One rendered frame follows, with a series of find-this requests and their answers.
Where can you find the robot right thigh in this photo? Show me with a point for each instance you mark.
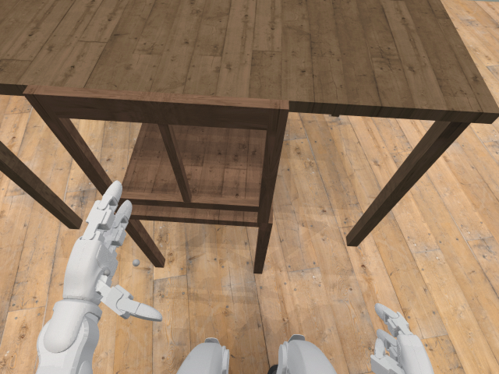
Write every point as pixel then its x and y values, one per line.
pixel 302 357

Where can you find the chair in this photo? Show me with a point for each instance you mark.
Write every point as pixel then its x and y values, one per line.
pixel 197 159

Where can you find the robot left forearm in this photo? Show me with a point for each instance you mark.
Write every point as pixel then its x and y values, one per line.
pixel 67 341

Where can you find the left robot shin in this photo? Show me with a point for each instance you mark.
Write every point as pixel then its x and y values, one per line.
pixel 211 340

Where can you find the right robot hand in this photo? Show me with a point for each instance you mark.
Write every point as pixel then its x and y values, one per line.
pixel 407 353

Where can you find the left robot hand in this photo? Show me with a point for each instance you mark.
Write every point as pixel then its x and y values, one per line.
pixel 94 252

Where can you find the table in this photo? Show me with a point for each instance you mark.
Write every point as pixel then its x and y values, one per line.
pixel 371 58

